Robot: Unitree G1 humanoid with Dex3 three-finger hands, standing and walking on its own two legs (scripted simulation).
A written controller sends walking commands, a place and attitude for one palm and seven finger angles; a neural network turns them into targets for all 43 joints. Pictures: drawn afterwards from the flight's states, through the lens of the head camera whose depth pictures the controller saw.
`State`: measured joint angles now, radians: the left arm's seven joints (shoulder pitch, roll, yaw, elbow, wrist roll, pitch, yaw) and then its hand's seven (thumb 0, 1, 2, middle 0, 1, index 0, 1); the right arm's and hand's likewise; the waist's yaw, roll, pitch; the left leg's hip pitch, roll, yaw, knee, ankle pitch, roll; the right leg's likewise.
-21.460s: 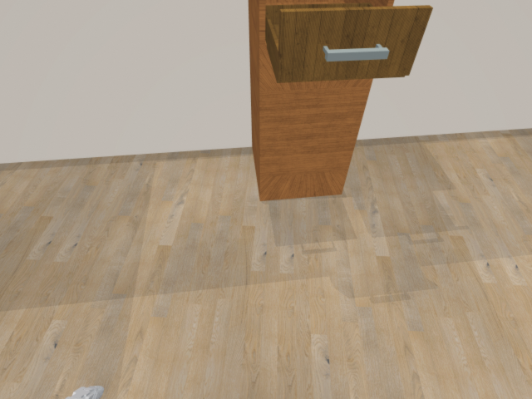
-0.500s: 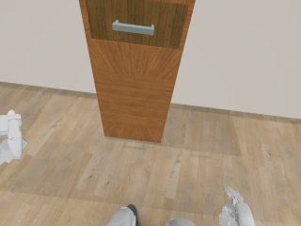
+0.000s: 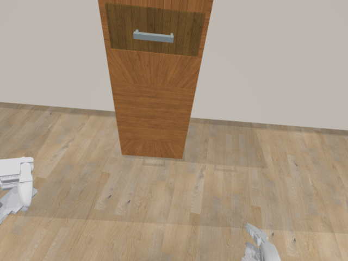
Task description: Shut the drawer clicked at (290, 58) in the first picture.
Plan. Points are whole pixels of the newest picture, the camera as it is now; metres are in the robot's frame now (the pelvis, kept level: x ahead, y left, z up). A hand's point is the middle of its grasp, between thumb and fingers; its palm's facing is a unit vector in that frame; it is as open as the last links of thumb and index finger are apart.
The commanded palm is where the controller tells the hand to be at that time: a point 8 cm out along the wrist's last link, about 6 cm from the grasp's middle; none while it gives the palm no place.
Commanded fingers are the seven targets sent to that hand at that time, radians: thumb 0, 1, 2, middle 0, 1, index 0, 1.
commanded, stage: stop stepping back and stand still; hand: left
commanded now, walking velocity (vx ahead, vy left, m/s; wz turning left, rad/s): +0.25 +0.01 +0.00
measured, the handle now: (154, 35) +0.92 +0.12 +0.11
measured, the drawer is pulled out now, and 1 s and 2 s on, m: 0.00 0.00 0.00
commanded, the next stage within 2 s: let the arm hang, fingers relaxed in 0.40 s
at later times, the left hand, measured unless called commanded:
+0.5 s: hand (11, 199) +0.17 +0.26 +0.17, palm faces +0.35 -0.77 -0.54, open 3.2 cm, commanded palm none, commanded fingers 0.00 0.90 0.90 -1.36 -1.56 -1.36 -1.56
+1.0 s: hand out of the picture -0.06 +0.22 -0.18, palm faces +0.08 -0.97 -0.23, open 4.5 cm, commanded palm none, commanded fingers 0.00 0.90 0.90 -0.36 -0.47 -0.36 -0.47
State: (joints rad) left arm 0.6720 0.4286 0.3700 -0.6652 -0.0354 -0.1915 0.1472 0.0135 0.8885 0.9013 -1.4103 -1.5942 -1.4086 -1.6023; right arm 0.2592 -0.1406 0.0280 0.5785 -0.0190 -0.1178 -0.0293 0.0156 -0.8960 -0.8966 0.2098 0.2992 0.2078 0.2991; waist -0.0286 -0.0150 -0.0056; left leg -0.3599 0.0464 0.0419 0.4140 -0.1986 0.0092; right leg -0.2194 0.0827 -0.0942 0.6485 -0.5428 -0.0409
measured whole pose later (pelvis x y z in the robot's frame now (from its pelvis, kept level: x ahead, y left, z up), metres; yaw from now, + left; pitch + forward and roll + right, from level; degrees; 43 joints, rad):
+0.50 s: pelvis -0.02 +0.02 -0.02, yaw -1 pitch -1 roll +0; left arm 0.67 0.45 0.44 -0.62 -0.03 -0.24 0.16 0.01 0.89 0.90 -1.41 -1.59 -1.41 -1.60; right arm 0.27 -0.14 0.03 0.61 0.00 -0.11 -0.04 0.02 -0.90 -0.90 0.21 0.30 0.21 0.30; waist -0.02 0.00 0.03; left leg -0.32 0.08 0.06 0.62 -0.30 -0.02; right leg -0.29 0.01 -0.08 0.59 -0.33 -0.02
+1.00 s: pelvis +0.00 +0.03 -0.01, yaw +2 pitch -1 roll +0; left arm 0.35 0.19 0.02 1.12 0.01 0.02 0.03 0.01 0.91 0.90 -0.73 -0.91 -0.72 -0.89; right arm 0.29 -0.17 0.00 1.05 -0.01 0.03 -0.03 0.01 -0.90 -0.90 0.20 0.30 0.20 0.30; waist 0.01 0.01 0.07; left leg -0.21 0.04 0.07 0.46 -0.23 0.00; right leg -0.16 -0.02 -0.12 0.43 -0.24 -0.02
